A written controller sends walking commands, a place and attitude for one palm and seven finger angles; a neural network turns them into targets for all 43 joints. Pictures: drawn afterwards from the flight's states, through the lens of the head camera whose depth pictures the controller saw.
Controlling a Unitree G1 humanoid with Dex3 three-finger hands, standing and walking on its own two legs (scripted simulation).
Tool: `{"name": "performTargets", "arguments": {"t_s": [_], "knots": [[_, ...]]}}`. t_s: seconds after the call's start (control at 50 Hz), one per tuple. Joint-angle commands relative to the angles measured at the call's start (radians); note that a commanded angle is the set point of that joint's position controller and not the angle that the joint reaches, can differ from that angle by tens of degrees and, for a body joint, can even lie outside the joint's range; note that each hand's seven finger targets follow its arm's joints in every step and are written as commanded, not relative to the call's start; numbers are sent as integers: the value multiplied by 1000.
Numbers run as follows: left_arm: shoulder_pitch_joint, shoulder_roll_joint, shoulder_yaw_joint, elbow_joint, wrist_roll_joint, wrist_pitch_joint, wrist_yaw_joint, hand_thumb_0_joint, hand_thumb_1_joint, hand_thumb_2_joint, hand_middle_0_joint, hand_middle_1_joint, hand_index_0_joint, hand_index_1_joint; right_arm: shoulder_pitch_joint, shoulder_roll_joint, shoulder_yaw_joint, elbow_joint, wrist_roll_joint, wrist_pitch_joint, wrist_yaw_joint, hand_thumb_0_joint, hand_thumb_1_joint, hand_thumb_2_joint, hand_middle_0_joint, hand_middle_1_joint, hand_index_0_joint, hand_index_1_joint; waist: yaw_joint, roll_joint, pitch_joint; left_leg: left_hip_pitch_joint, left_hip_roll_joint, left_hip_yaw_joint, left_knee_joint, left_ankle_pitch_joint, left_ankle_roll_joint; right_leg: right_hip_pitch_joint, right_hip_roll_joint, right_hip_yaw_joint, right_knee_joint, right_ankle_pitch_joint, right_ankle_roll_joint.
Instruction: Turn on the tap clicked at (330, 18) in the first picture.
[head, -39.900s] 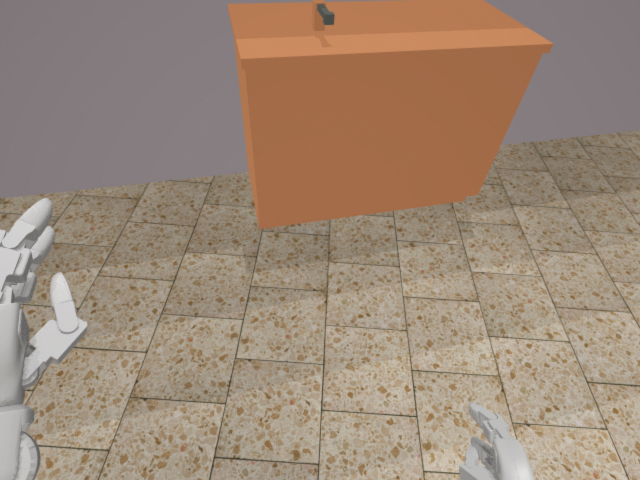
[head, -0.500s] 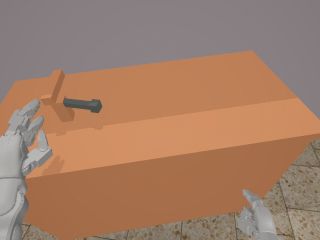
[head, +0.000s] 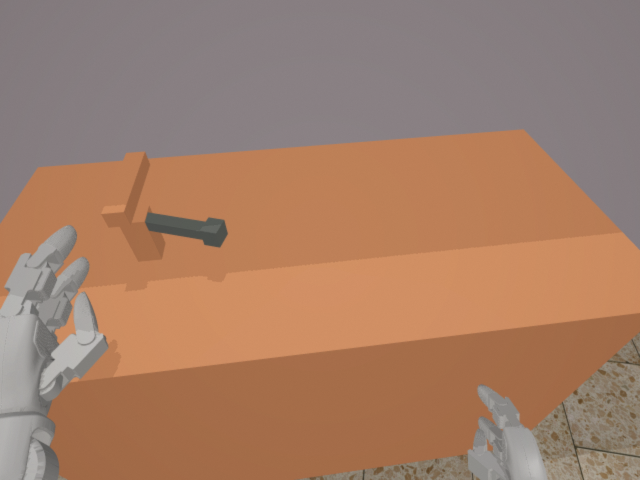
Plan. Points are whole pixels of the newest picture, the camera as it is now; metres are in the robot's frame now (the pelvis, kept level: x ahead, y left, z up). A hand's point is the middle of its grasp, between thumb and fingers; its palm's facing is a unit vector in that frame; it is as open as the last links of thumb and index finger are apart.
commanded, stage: turn the palm inward beside the body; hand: left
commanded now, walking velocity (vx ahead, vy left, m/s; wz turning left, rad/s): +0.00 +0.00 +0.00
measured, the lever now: (214, 232) +0.40 +0.21 +0.10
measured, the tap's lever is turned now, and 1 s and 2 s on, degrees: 70 70 70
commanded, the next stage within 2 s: reach beside the lever's end, fingers flat in 1.00 s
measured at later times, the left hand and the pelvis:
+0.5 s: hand (90, 388) +0.15 +0.23 +0.14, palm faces +0.43 -0.89 -0.14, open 7.4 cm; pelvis -0.03 +0.00 +0.00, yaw +1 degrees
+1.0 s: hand (128, 376) +0.16 +0.20 +0.15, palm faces +0.44 -0.89 -0.15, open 7.4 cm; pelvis -0.01 -0.03 +0.00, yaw +1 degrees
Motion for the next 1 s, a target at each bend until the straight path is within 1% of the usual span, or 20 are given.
{"name": "performTargets", "arguments": {"t_s": [0.0,0.06,0.1,0.14,0.2,0.26,0.28,0.4,0.48,0.54,0.58,0.66,0.68,0.76,0.78,0.82,0.84,0.88,0.94,0.98], "knots": [[-43,115,92,-192,-13,20,23,0,900,900,-200,-300,-200,-300,-109,-122,-37,-164,11,-35,-16,0,-900,-900,200,300,200,300,4,3,-72,34,28,-24,-117,352,3,65,-19,-3,-92,244,16],[-65,113,68,-234,-16,52,21,0,900,900,-200,-300,-200,-300,-125,-125,-33,-175,10,-33,-21,0,-900,-900,200,300,200,300,1,7,-74,47,28,-30,-125,328,4,65,-18,-2,-99,212,18],[-99,107,44,-268,4,54,33,0,900,900,-200,-300,-200,-300,-129,-118,-24,-175,11,-34,-22,0,-900,-900,200,300,200,300,-6,40,-60,53,28,-38,-134,283,1,40,-13,0,-105,157,14],[-88,108,35,-279,5,49,39,0,900,900,-200,-300,-200,-300,-132,-121,-22,-177,8,-39,-21,0,-900,-900,200,300,200,300,-4,20,-54,44,29,-48,-143,252,-2,39,-11,-3,-103,126,14],[-98,110,28,-306,19,42,58,0,900,900,-200,-300,-200,-300,-145,-110,-14,-178,8,-42,-22,0,-900,-900,200,300,200,300,-5,59,-45,39,22,-48,-153,173,-2,26,-11,3,-110,72,12],[-64,109,38,-279,1,55,63,0,900,900,-200,-300,-200,-300,-154,-115,-13,-177,8,-40,-24,0,-900,-900,200,300,200,300,0,23,-34,13,21,-52,-158,124,2,32,-12,3,-116,39,14],[-58,117,53,-277,2,62,67,0,900,900,-200,-300,-200,-300,-172,-112,-9,-175,12,-38,-27,0,-900,-900,200,300,200,300,4,40,-19,9,19,-49,-161,99,3,31,-11,8,-124,24,14],[-37,77,20,-280,-28,97,62,0,900,900,-200,-300,-200,-300,-168,-113,-8,-179,17,-38,-32,0,-900,-900,200,300,200,300,-5,7,-9,-5,14,-42,-153,64,14,30,-16,12,-147,-5,19],[-68,109,38,-316,-25,100,77,0,900,900,-200,-300,-200,-300,-183,-111,-6,-174,20,-51,-35,0,-900,-900,200,300,200,300,-2,39,3,-6,9,-44,-148,26,17,26,-21,26,-163,-50,19],[-54,97,26,-322,-29,95,81,0,900,900,-200,-300,-200,-300,-167,-115,-12,-177,17,-61,-31,0,-900,-900,200,300,200,300,-6,39,-17,0,8,-37,-134,53,20,26,-24,25,-163,-36,20],[-43,111,51,-314,-34,94,84,0,900,900,-200,-300,-200,-300,-174,-114,-9,-168,19,-67,-33,0,-900,-900,200,300,200,300,2,35,-11,-3,6,-39,-131,61,19,35,-24,30,-166,-33,19],[-16,90,38,-285,-51,106,71,0,900,900,-200,-300,-200,-300,-155,-122,-17,-171,17,-69,-32,0,-900,-900,200,300,200,300,-2,-26,-24,-5,9,-32,-117,114,26,47,-27,33,-170,16,24],[-7,94,47,-275,-46,107,72,0,900,900,-200,-300,-200,-300,-166,-118,-15,-165,21,-68,-32,0,-900,-900,200,300,200,300,1,-10,-10,-2,7,-31,-117,114,25,48,-26,36,-176,13,22],[-27,86,29,-275,-57,122,62,0,900,900,-200,-300,-200,-300,-152,-122,-20,-171,22,-67,-34,0,-900,-900,200,300,200,300,-6,-33,-5,-8,8,-23,-103,119,30,50,-35,53,-192,13,31],[-37,100,44,-293,-48,114,69,0,900,900,-200,-300,-200,-300,-162,-118,-19,-168,24,-70,-34,0,-900,-900,200,300,200,300,-1,-2,-4,1,5,-21,-102,118,29,52,-36,57,-195,3,28],[-30,98,31,-309,-41,108,74,0,900,900,-200,-300,-200,-300,-148,-121,-24,-176,19,-72,-29,0,-900,-900,200,300,200,300,-3,5,-33,5,5,-21,-95,142,30,59,-38,59,-187,32,28],[-28,96,34,-310,-44,104,75,0,900,900,-200,-300,-200,-300,-145,-121,-24,-175,16,-73,-28,0,-900,-900,200,300,200,300,-3,-20,-41,8,6,-21,-90,165,32,66,-39,58,-181,68,30],[-22,115,56,-310,-37,89,82,0,900,900,-200,-300,-200,-300,-146,-118,-23,-167,16,-76,-29,0,-900,-900,200,300,200,300,0,-24,-38,9,3,-19,-82,178,31,70,-38,61,-179,85,31],[-11,92,38,-303,-48,75,71,0,900,900,-200,-300,-200,-300,-135,-121,-28,-170,16,-77,-23,0,-900,-900,200,300,200,300,-4,-23,-61,4,5,-15,-73,195,31,82,-44,69,-171,132,35],[-3,105,58,-295,-44,71,72,0,900,900,-200,-300,-200,-300,-141,-120,-26,-164,17,-78,-25,0,-900,-900,200,300,200,300,2,7,-57,12,1,-12,-70,213,31,86,-43,66,-166,162,32]]}}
